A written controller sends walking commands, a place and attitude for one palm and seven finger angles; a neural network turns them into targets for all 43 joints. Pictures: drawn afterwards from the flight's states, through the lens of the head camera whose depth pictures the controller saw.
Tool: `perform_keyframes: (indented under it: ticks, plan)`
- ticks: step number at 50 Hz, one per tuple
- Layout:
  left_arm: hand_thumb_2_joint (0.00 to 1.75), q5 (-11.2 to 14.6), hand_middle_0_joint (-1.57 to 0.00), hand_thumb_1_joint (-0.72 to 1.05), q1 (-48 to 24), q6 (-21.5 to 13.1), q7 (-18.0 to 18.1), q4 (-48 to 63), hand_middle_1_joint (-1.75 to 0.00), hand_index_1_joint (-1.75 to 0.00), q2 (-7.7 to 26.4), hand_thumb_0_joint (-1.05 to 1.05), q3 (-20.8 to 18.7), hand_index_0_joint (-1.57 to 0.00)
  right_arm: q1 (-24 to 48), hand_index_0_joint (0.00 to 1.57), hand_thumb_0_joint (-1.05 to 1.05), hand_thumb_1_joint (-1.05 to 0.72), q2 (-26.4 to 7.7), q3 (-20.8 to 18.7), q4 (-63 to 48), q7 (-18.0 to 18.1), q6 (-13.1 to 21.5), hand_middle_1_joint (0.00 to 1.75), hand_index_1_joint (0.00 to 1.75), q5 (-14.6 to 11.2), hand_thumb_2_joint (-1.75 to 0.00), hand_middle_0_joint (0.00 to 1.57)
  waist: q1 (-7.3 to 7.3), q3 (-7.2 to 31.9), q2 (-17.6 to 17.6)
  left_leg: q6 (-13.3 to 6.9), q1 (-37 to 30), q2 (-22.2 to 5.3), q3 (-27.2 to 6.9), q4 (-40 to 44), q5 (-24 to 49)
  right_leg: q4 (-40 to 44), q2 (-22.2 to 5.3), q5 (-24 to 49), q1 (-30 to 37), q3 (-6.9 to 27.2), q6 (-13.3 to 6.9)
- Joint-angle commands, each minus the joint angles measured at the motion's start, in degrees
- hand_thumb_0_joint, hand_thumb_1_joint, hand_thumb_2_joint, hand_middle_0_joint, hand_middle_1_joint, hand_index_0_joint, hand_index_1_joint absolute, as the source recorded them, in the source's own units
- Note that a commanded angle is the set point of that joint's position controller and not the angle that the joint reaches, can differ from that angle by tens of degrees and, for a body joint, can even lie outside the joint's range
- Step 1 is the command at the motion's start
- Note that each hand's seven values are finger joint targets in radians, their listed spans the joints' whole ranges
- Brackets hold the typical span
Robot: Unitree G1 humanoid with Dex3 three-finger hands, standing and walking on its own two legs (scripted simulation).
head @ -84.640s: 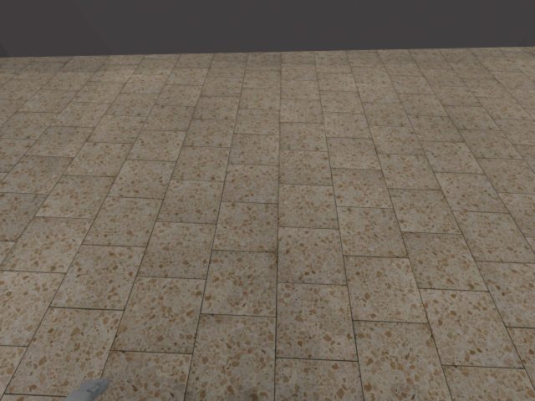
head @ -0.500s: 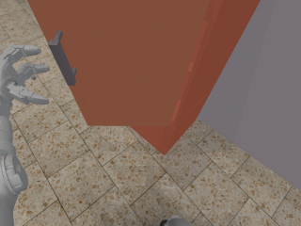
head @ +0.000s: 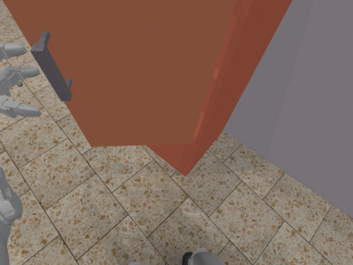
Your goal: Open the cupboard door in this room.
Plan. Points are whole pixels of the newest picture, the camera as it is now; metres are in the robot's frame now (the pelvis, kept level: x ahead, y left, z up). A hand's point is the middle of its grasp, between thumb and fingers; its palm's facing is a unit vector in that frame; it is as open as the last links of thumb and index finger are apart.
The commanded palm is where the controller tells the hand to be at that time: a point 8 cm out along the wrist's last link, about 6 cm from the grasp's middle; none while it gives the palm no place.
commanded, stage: move the hooked fingers beside the handle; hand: left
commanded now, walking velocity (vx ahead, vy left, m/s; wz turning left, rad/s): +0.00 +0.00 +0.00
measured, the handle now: (56, 69) +0.51 +0.23 +0.11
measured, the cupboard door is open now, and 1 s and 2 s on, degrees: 43 43 43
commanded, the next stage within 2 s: slide the fingers in behind the handle in 0.50 s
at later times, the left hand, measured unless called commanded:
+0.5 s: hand (16, 88) +0.46 +0.29 +0.11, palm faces +0.01 -1.00 +0.01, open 14.0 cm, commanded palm +0.43 +0.34 +0.11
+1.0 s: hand (38, 87) +0.46 +0.25 +0.12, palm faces -0.02 -1.00 +0.00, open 14.0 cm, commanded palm +0.43 +0.30 +0.11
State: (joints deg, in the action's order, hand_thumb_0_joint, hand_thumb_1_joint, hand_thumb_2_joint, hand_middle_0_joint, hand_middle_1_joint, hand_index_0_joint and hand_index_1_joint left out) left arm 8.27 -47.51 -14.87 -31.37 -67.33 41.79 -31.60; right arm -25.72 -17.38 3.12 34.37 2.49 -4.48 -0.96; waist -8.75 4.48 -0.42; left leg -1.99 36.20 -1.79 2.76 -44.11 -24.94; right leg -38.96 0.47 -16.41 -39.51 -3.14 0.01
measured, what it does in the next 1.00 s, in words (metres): stands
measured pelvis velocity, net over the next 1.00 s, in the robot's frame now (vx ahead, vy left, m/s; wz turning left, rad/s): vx -0.01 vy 0.00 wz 0.01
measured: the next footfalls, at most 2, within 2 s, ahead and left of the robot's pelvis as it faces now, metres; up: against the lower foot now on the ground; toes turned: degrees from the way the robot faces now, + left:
none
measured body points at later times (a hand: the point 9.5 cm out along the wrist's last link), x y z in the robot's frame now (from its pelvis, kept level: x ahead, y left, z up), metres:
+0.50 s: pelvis -0.01 +0.00 +0.00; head +0.10 +0.03 +0.43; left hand +0.45 +0.34 +0.12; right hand +0.03 -0.27 -0.10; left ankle -0.05 +0.09 -0.71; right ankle +0.02 -0.12 -0.71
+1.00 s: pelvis -0.01 +0.00 +0.00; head +0.07 +0.02 +0.44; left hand +0.45 +0.30 +0.12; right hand +0.01 -0.27 -0.11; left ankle -0.05 +0.09 -0.71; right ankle +0.01 -0.12 -0.71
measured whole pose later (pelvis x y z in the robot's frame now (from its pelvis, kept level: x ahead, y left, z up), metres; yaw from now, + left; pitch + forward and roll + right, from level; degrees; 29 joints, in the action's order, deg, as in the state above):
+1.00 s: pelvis -0.01 +0.00 +0.00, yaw +1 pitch +15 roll -2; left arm 8.5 -47.3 -15.8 -25.6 -63.6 34.2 -25.8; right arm -23.3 -16.4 3.3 34.3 2.3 -2.9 -0.9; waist -8.1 4.8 -0.8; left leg -2.1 35.7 -1.3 2.1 -45.7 -24.9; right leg -40.4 -0.1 -16.5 -38.6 -3.6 0.1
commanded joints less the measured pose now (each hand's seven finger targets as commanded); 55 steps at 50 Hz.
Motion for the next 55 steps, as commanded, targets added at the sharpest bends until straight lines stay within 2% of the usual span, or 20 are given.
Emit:
perform_keyframes:
  ticks: [1,5,8,11,15,18,24,26,28,29,33,37,38,41,44,47,49,53,54,55]
  plan:
    - [0.3,1.65,-0.3,-0.5,-20.66,-4.05,0.12,15.4,-1.2,-1.2,21.25,0.0,-3.02,-0.3,-6.74,0.2,0.0,-0.9,-10.47,-4.45,-4.16,0.67,1.15,0.3,0.3,-0.13,-0.9,0.2,2.62,25.05,-9.85,0.82,-13.28,0.34,-4.21,3.44,35.43,0.32,1.29,23.65,16.18,1.75,-1.34]
    - [0.3,2.65,-0.3,-0.5,-23.43,-3.79,-0.69,14.43,-1.2,-1.2,17.75,0.0,-0.07,-0.3,-6.15,0.2,0.0,-0.9,-10.49,-4.35,-3.69,0.89,1.18,0.3,0.3,-0.31,-0.9,0.2,0.91,22.19,-8.03,0.58,-13.23,0.26,-4.54,3.48,32.53,0.8,1.52,21.29,13.93,1.37,-1.23]
    - [0.3,3.27,-0.3,-0.5,-23.84,-3.34,-1.47,13.69,-1.2,-1.2,14.86,0.0,2.29,-0.3,-5.91,0.2,0.0,-0.9,-10.54,-4.25,-3.52,1.28,1.48,0.3,0.3,-0.34,-0.9,0.2,0.26,22.27,-10.21,0.77,-14.94,0.24,-4.52,3.15,33.43,0.81,1.46,20.4,11.72,1.23,-1.49]
    - [0.3,2.97,-0.3,-0.5,-24.36,-2.6,-1.31,12.17,-1.2,-1.2,13.84,0.0,3.25,-0.3,-5.83,0.2,0.0,-0.9,-10.5,-4.2,-2.94,1.25,1.82,0.3,0.3,-0.26,-0.9,0.2,-0.22,21.79,-7.38,0.81,-14.06,0.21,-4.94,3.0,31.63,0.87,1.36,19.26,11.16,1.02,-1.2]
    - [0.3,2.46,-0.3,-0.5,-25.28,-2.94,-0.34,13.35,-1.2,-1.2,15.76,0.0,1.93,-0.3,-5.42,0.2,0.0,-0.9,-10.33,-4.05,-3.23,1.16,1.97,0.3,0.3,-0.11,-0.9,0.2,0.8,23.91,-9.79,1.49,-14.53,0.32,-5.27,2.63,33.9,-0.05,1.19,20.46,12.12,1.03,-1.58]
    - [0.3,2.83,-0.3,-0.5,-23.23,-3.4,0.41,12.15,-1.2,-1.2,18.06,0.0,-0.67,-0.3,-5.32,0.2,0.0,-0.9,-10.55,-3.92,-4.11,1.11,1.72,0.3,0.3,-0.17,-0.9,0.2,1.32,23.48,-5.41,0.97,-11.27,0.3,-4.8,2.38,32.69,-0.68,1.3,21.99,14.45,1.2,-1.63]
    - [0.3,0.78,-0.3,-0.5,-26.63,-3.91,0.87,12.9,-1.2,-1.2,20.0,0.0,-0.06,-0.3,-4.69,0.2,0.0,-0.9,-10.36,-3.44,-4.55,1.1,1.56,0.3,0.3,-0.23,-0.9,0.2,1.17,22.9,-10.56,1.24,-10.97,0.57,-4.85,2.69,29.65,-0.69,1.2,18.94,12.97,1.44,-1.57]
    - [0.3,0.98,-0.3,-0.5,-25.22,-4.06,0.62,12.79,-1.2,-1.2,20.25,0.0,-0.63,-0.3,-5.29,0.2,0.0,-0.9,-10.63,-3.7,-4.5,1.13,1.64,0.3,0.3,-0.18,-0.9,0.2,1.34,23.97,-8.91,1.22,-11.44,0.38,-5.15,2.58,30.14,-0.64,1.29,18.7,13.2,1.27,-1.48]
    - [0.3,2.23,-0.3,-0.5,-24.6,-4.52,-0.26,14.13,-1.2,-1.2,18.35,0.0,0.05,-0.3,-5.42,0.2,0.0,-0.9,-10.56,-3.86,-4.84,1.15,1.61,0.3,0.3,-0.2,-0.9,0.2,1.39,26.0,-9.74,1.54,-13.74,0.2,-5.17,2.31,33.46,-0.86,1.49,20.06,13.46,1.15,-1.77]
    - [0.3,2.45,-0.3,-0.5,-24.67,-4.68,-0.7,15.87,-1.2,-1.2,18.55,0.0,-0.02,-0.3,-5.34,0.2,0.0,-0.9,-10.52,-3.95,-4.52,1.05,1.63,0.3,0.3,-0.2,-0.9,0.2,1.78,27.76,-12.15,2.03,-16.11,0.04,-5.46,2.2,35.7,-0.76,1.49,20.2,12.92,1.08,-1.67]
    - [0.3,4.65,-0.3,-0.5,-22.05,-3.38,-1.71,15.91,-1.2,-1.2,11.32,0.0,3.88,-0.3,-5.37,0.2,0.0,-0.9,-10.34,-4.34,-4.13,0.81,1.9,0.3,0.3,-0.29,-0.9,0.2,0.94,25.08,-9.93,2.2,-17.53,-0.47,-5.82,2.34,37.14,0.13,1.86,18.83,10.2,0.24,-1.73]
    - [0.3,3.8,-0.3,-0.5,-21.02,-0.86,0.34,11.75,-1.2,-1.2,11.1,0.0,3.81,-0.3,-5.17,0.2,0.0,-0.9,-10.49,-4.18,-3.86,0.73,1.96,0.3,0.3,-0.47,-0.9,0.2,0.94,18.29,-5.18,1.26,-10.76,0.06,-5.55,4.34,26.87,1.08,1.45,14.55,9.95,0.0,-1.51]
    - [0.3,3.49,-0.3,-0.5,-23.77,-1.25,1.09,13.82,-1.2,-1.2,10.12,0.0,5.28,-0.3,-4.81,0.2,0.0,-0.9,-10.3,-3.97,-4.06,0.84,2.14,0.3,0.3,-0.41,-0.9,0.2,0.63,17.87,-8.5,1.52,-11.67,0.14,-5.53,4.59,27.37,0.95,1.32,14.21,9.22,0.03,-1.83]
    - [0.3,1.86,-0.3,-0.5,-24.33,-2.67,4.14,16.5,-1.2,-1.2,12.45,0.0,3.23,-0.3,-5.58,0.2,0.0,-0.9,-10.04,-4.28,-3.96,0.68,2.47,0.3,0.3,-0.02,-0.9,0.2,1.4,21.25,-8.64,2.07,-13.63,0.01,-5.94,4.3,28.29,0.52,1.39,14.01,9.96,0.22,-1.82]
    - [0.3,2.25,-0.3,-0.5,-26.09,-4.83,5.53,19.97,-1.2,-1.2,10.6,0.0,4.12,-0.3,-5.1,0.2,0.0,-0.9,-9.58,-4.19,-4.19,0.5,2.84,0.3,0.3,0.06,-0.9,0.2,1.25,24.88,-10.2,2.55,-16.4,-0.13,-5.84,3.85,30.82,0.14,1.54,15.71,11.15,0.53,-1.75]
    - [0.3,2.05,-0.3,-0.5,-26.34,-5.09,6.52,16.53,-1.2,-1.2,10.81,0.0,3.29,-0.3,-4.85,0.2,0.0,-0.9,-9.63,-4.1,-3.43,0.68,3.12,0.3,0.3,-0.05,-0.9,0.2,0.9,21.95,-6.63,1.88,-13.21,-0.08,-5.7,4.32,26.3,0.44,1.42,14.48,11.87,0.51,-1.66]
    - [0.3,1.68,-0.3,-0.5,-24.02,-4.84,6.71,15.92,-1.2,-1.2,12.25,0.0,2.04,-0.3,-4.58,0.2,0.0,-0.9,-9.64,-3.94,-3.93,0.81,3.17,0.3,0.3,-0.2,-0.9,0.2,2.08,22.66,-7.23,1.58,-12.14,0.22,-5.23,4.61,26.75,0.14,1.2,16.08,14.1,0.88,-1.75]
    - [0.3,0.73,-0.3,-0.5,-23.41,-3.88,7.1,15.26,-1.2,-1.2,9.36,0.0,4.91,-0.3,-4.32,0.2,0.0,-0.9,-9.24,-3.73,-4.44,0.7,3.25,0.3,0.3,-0.3,-0.9,0.2,1.64,20.86,-8.21,1.11,-10.93,0.45,-4.45,4.72,25.94,0.28,1.03,16.62,14.11,1.1,-1.82]
    - [0.3,0.67,-0.3,-0.5,-22.19,-3.77,7.17,15.14,-1.2,-1.2,9.63,0.0,4.46,-0.3,-4.48,0.2,0.0,-0.9,-9.26,-3.8,-4.4,0.66,3.24,0.3,0.3,-0.24,-0.9,0.2,2.28,21.76,-7.11,1.15,-11.15,0.37,-4.68,4.75,26.91,0.22,1.02,17.24,14.78,1.15,-1.75]
    - [0.3,0.99,-0.3,-0.5,-22.78,-3.79,7.14,15.89,-1.2,-1.2,7.92,0.0,5.64,-0.3,-4.25,0.2,0.0,-0.9,-9.15,-3.89,-4.58,0.57,3.31,0.3,0.3,-0.31,-0.9,0.2,1.64,21.46,-6.48,1.04,-11.37,0.31,-4.44,4.82,26.04,0.51,1.07,17.1,14.43,1.13,-1.57]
